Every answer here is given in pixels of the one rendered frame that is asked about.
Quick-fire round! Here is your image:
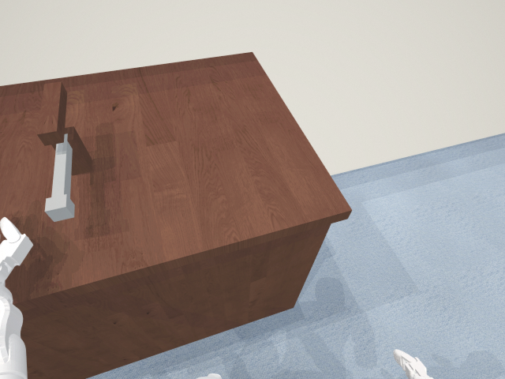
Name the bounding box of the robot left forearm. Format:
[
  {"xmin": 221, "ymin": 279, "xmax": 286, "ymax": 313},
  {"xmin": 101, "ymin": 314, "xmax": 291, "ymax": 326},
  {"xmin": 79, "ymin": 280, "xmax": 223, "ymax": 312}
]
[{"xmin": 0, "ymin": 284, "xmax": 28, "ymax": 379}]

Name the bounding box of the right robot hand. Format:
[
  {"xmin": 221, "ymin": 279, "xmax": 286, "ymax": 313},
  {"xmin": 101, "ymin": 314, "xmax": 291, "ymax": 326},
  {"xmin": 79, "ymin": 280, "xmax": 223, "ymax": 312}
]
[{"xmin": 393, "ymin": 349, "xmax": 434, "ymax": 379}]

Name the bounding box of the left robot hand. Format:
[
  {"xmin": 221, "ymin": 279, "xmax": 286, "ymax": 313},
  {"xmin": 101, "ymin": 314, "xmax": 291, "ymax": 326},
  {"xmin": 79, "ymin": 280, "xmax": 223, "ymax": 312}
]
[{"xmin": 0, "ymin": 217, "xmax": 33, "ymax": 287}]

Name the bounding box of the counter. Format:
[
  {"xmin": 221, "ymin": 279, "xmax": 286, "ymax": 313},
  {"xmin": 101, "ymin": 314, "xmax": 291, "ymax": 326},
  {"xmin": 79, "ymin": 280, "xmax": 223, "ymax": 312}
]
[{"xmin": 0, "ymin": 52, "xmax": 352, "ymax": 379}]

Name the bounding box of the tap lever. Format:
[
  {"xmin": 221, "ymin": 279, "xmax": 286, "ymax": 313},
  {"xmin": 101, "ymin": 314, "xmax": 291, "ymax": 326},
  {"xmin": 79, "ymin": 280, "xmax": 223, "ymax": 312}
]
[{"xmin": 45, "ymin": 134, "xmax": 75, "ymax": 222}]

